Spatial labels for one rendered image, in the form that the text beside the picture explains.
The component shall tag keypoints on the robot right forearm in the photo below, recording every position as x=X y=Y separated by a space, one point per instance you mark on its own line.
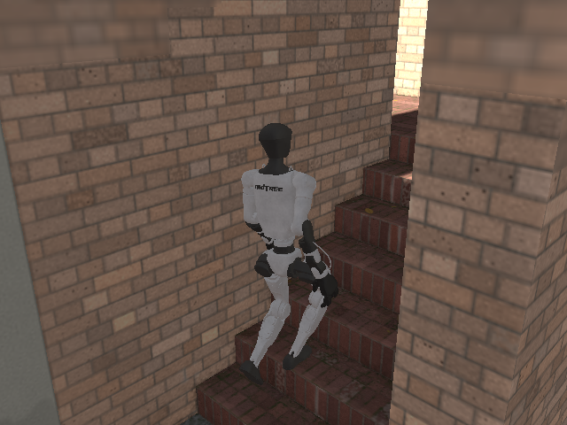
x=311 y=253

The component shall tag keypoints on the robot right hand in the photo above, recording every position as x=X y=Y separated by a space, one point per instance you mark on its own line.
x=328 y=287

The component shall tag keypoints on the right robot upper arm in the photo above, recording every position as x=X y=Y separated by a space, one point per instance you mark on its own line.
x=305 y=186

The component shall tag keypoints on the left robot foot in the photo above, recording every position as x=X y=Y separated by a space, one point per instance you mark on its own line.
x=251 y=372

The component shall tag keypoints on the left robot upper arm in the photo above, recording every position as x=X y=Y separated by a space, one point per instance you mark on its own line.
x=250 y=214

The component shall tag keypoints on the humanoid robot head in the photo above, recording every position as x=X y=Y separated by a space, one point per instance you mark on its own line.
x=275 y=138

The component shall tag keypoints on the robot left forearm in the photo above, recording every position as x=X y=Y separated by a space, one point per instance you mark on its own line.
x=258 y=229

